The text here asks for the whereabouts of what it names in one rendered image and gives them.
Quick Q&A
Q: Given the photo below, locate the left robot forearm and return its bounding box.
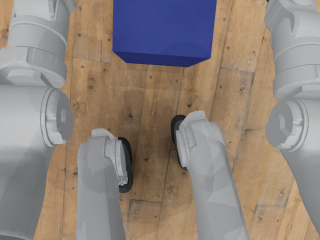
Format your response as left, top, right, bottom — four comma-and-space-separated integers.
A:
0, 0, 76, 89

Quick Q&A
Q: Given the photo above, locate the robot left shin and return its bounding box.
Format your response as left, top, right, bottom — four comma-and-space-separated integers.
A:
77, 128, 128, 185

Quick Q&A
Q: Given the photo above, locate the robot shin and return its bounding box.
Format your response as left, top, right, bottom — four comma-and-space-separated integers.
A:
77, 128, 128, 185
180, 111, 226, 148

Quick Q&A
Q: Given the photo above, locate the robot left upper arm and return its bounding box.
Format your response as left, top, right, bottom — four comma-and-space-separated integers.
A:
0, 84, 74, 240

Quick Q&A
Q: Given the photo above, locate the carton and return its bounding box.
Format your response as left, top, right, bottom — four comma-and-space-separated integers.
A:
112, 0, 217, 67

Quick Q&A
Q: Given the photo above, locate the robot right shin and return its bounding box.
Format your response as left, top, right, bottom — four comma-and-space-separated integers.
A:
180, 111, 226, 148

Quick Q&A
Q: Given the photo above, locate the robot right upper arm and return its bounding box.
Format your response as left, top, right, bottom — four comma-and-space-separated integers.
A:
265, 97, 320, 237

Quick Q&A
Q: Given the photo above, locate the right robot forearm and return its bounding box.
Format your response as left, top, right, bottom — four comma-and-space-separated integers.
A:
264, 0, 320, 101

